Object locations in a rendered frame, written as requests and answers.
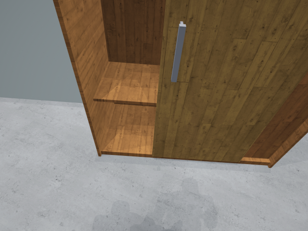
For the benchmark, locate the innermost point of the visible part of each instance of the wardrobe door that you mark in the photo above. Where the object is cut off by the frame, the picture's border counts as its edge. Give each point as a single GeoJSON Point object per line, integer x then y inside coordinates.
{"type": "Point", "coordinates": [286, 121]}
{"type": "Point", "coordinates": [240, 61]}

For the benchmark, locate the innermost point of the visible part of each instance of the handle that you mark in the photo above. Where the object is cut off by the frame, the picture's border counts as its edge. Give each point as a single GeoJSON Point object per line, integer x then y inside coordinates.
{"type": "Point", "coordinates": [178, 51]}

